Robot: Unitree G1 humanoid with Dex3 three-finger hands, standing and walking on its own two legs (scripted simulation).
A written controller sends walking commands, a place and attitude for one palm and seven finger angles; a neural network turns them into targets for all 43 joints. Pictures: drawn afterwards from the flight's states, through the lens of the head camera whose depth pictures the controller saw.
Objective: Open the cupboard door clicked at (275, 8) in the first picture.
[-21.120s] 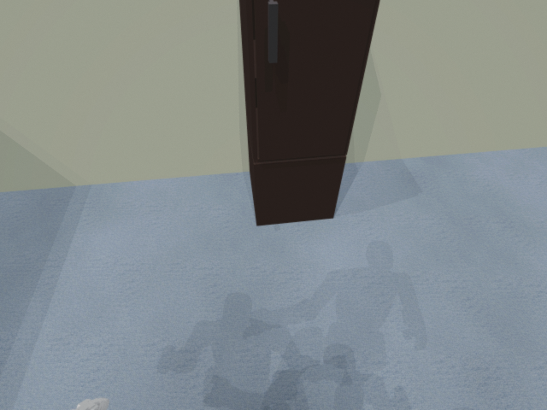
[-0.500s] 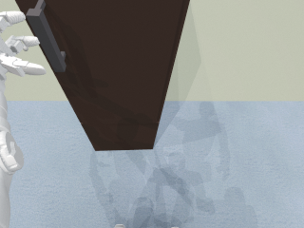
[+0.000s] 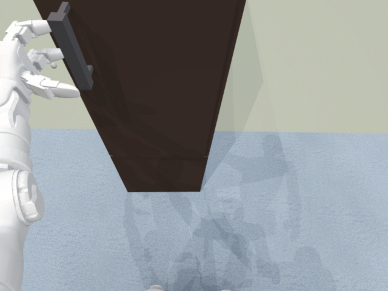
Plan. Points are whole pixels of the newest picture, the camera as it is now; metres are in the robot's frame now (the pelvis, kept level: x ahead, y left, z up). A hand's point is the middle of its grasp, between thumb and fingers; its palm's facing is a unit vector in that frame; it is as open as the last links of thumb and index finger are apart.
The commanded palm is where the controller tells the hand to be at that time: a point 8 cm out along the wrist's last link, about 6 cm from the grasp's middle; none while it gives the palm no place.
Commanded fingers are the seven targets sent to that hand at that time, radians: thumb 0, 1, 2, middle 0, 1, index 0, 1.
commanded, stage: slide the fingers in behind the handle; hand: left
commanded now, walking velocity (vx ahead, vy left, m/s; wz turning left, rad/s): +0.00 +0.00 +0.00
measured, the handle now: (76, 49) +0.55 +0.22 +0.16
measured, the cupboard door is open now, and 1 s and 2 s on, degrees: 0 0 0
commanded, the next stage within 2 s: move the hooked fingers beside the handle in 0.48 s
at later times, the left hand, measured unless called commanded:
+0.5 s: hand (56, 66) +0.50 +0.25 +0.16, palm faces +0.11 -0.99 -0.02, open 15.0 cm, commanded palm +0.50 +0.24 +0.15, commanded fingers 0.00 -0.50 0.30 -0.30 -1.20 -0.30 -1.20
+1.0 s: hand (54, 65) +0.50 +0.25 +0.16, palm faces +0.08 -1.00 -0.01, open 14.9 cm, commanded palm +0.49 +0.26 +0.15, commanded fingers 0.00 -0.50 0.30 -0.30 -1.20 -0.30 -1.20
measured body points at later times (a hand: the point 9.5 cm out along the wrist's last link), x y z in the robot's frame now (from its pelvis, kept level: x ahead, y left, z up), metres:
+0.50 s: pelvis +0.00 +0.00 +0.00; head +0.09 +0.02 +0.44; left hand +0.49 +0.30 +0.16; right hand +0.02 -0.27 -0.12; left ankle -0.02 +0.09 -0.72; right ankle -0.03 -0.12 -0.72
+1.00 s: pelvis +0.00 +0.00 +0.00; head +0.09 +0.01 +0.44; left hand +0.49 +0.30 +0.16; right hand +0.00 -0.27 -0.12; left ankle -0.02 +0.09 -0.72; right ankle -0.03 -0.12 -0.72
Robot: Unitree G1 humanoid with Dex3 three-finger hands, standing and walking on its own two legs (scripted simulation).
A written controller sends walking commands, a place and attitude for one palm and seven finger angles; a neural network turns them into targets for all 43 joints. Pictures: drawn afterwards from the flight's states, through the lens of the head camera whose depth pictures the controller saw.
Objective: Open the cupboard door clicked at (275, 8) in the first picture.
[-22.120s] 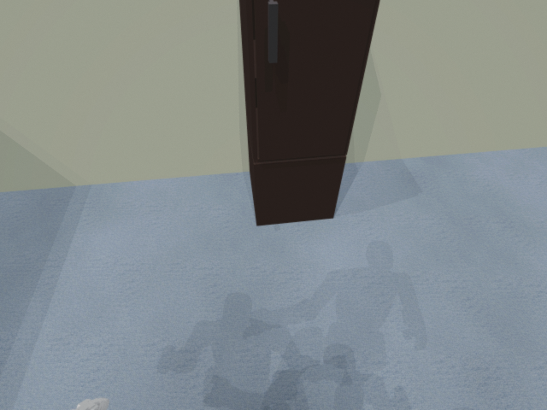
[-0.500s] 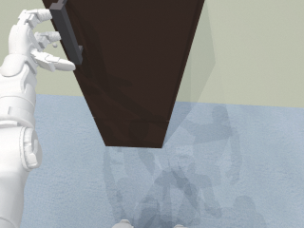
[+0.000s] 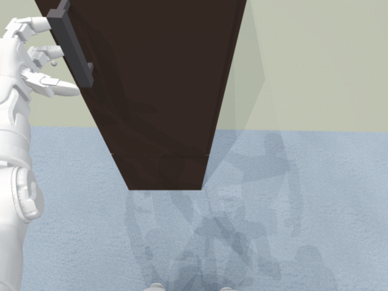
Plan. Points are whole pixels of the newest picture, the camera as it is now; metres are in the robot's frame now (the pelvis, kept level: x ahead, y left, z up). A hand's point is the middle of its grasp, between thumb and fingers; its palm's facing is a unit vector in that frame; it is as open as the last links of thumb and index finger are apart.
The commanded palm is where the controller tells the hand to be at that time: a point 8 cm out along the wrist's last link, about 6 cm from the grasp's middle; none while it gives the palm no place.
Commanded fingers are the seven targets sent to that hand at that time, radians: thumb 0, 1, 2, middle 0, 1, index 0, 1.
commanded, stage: move the hooked fingers beside the handle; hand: left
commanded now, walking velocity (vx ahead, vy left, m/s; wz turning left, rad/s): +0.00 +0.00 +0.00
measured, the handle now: (76, 46) +0.55 +0.22 +0.16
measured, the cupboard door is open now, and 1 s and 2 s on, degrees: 0 0 0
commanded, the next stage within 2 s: none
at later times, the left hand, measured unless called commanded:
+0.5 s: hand (50, 62) +0.50 +0.25 +0.16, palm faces +0.04 -1.00 +0.00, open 14.6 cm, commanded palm +0.49 +0.28 +0.15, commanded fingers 0.00 -0.50 0.30 -0.30 -1.20 -0.30 -1.20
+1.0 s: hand (41, 58) +0.51 +0.27 +0.17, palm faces +0.01 -1.00 +0.00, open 14.0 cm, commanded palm +0.50 +0.31 +0.15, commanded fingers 0.00 -0.50 0.30 -0.30 -1.20 -0.30 -1.20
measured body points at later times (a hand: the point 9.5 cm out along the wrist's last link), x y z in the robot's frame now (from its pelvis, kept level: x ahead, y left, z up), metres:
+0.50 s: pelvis +0.01 +0.00 +0.00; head +0.10 +0.02 +0.44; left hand +0.50 +0.31 +0.16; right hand +0.00 -0.27 -0.11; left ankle -0.01 +0.09 -0.71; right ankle -0.03 -0.12 -0.71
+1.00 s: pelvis +0.00 +0.00 +0.00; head +0.10 +0.01 +0.44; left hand +0.50 +0.32 +0.17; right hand -0.02 -0.28 -0.10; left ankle -0.01 +0.09 -0.71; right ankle -0.03 -0.12 -0.71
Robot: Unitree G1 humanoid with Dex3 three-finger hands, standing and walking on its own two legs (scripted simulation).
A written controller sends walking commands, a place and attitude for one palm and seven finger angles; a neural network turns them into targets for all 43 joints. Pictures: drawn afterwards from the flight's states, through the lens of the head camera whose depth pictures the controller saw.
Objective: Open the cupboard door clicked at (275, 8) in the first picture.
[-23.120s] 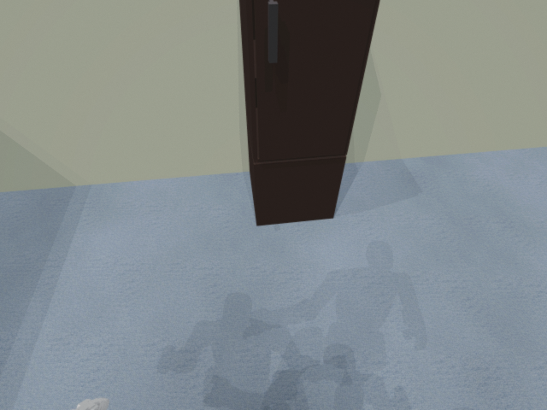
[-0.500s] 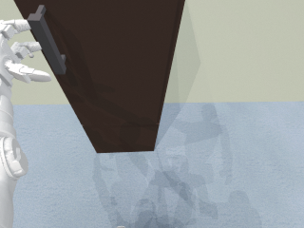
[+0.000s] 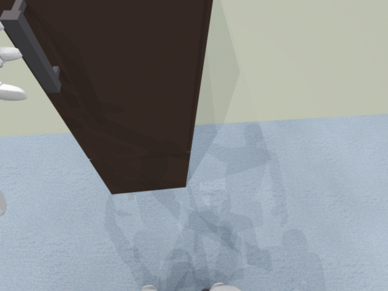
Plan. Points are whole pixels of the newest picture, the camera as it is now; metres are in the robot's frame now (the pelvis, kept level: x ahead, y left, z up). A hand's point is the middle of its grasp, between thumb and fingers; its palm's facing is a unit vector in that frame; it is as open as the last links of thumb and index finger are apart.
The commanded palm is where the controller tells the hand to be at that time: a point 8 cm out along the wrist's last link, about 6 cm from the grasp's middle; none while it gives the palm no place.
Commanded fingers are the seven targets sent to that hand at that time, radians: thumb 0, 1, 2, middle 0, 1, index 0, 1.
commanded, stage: move the hooked fingers beside the handle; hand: left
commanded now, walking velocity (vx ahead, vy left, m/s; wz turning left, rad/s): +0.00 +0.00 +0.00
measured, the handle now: (38, 49) +0.54 +0.25 +0.16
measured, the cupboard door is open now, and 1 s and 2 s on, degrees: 0 0 0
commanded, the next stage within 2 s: slide the fingers in behind the handle in 1.06 s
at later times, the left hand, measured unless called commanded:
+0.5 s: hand out of the picture +0.49 +0.31 +0.16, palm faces +0.06 -1.00 +0.02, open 14.0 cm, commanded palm +0.47 +0.35 +0.15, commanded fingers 0.00 -0.50 0.30 -0.30 -1.20 -0.30 -1.20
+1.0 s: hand out of the picture +0.51 +0.30 +0.16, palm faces +0.06 -1.00 +0.01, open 13.9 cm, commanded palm +0.48 +0.35 +0.16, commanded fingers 0.00 -0.50 0.30 -0.30 -1.20 -0.30 -1.20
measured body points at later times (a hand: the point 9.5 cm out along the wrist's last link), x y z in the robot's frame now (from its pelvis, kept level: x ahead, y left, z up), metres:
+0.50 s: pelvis +0.01 +0.01 +0.00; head +0.11 +0.03 +0.44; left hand +0.48 +0.37 +0.17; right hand +0.00 -0.27 -0.10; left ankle -0.02 +0.09 -0.71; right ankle -0.02 -0.12 -0.71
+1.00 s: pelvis +0.01 +0.01 +0.00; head +0.12 +0.03 +0.43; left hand +0.50 +0.36 +0.16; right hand -0.01 -0.27 -0.10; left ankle -0.02 +0.09 -0.71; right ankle -0.02 -0.12 -0.71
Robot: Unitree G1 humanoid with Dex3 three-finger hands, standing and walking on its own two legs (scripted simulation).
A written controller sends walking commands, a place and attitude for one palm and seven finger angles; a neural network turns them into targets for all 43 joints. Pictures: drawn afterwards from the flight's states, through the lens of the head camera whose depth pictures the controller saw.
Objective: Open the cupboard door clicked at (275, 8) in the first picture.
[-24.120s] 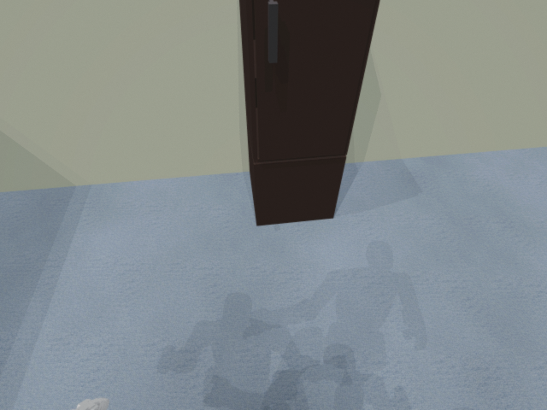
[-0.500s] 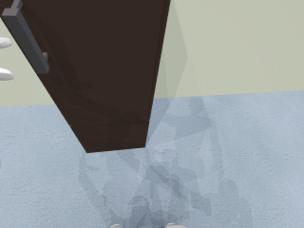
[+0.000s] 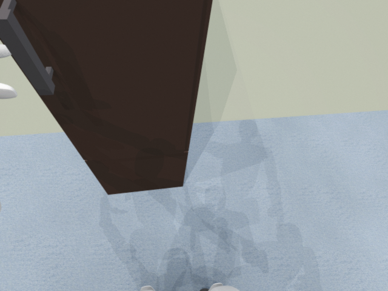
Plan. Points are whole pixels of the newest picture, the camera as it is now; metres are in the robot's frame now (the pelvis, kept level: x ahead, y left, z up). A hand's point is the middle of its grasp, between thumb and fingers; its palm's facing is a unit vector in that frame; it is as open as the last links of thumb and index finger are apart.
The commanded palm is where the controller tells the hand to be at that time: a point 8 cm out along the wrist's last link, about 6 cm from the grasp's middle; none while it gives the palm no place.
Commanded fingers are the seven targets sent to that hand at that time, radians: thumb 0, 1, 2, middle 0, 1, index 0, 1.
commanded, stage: move the hooked fingers beside the handle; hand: left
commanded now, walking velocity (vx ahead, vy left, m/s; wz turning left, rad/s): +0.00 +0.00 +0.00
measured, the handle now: (30, 50) +0.52 +0.25 +0.16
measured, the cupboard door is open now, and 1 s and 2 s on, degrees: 0 0 0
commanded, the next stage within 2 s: slide the fingers in behind the handle in 0.06 s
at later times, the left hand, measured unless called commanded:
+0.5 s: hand out of the picture +0.47 +0.30 +0.16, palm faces +0.05 -1.00 +0.01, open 14.0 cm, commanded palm +0.45 +0.33 +0.16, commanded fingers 0.00 -0.50 0.30 -0.30 -1.20 -0.30 -1.20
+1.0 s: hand (15, 67) +0.48 +0.26 +0.17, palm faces +0.05 -1.00 +0.01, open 14.0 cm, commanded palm +0.45 +0.30 +0.16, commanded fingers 0.00 -0.50 0.30 -0.30 -1.20 -0.30 -1.20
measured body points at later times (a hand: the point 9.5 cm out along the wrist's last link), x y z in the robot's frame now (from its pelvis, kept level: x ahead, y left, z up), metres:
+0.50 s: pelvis -0.01 +0.00 +0.00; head +0.09 +0.03 +0.44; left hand +0.46 +0.35 +0.17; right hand +0.01 -0.28 -0.10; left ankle -0.03 +0.08 -0.71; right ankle -0.03 -0.12 -0.71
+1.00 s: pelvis -0.01 +0.00 +0.00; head +0.07 +0.02 +0.45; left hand +0.47 +0.31 +0.17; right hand -0.01 -0.27 -0.11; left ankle -0.03 +0.08 -0.71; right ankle -0.03 -0.12 -0.71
